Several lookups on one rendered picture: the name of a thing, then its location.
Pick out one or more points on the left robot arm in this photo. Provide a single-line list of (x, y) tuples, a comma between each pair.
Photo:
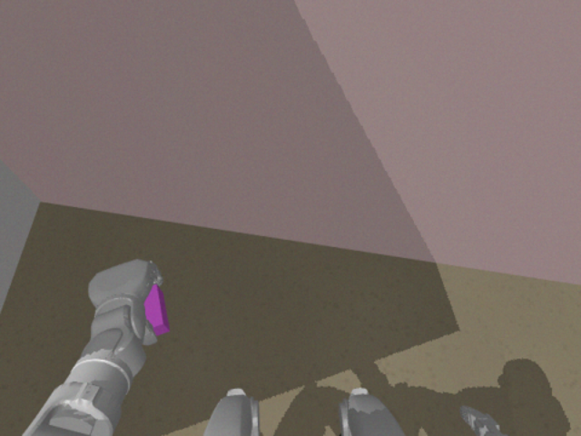
[(89, 402)]

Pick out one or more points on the left robot hand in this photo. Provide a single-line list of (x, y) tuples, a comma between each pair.
[(135, 278)]

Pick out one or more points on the small box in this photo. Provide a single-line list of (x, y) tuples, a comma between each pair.
[(155, 311)]

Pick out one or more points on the right robot hand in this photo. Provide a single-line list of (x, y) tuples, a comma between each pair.
[(483, 425)]

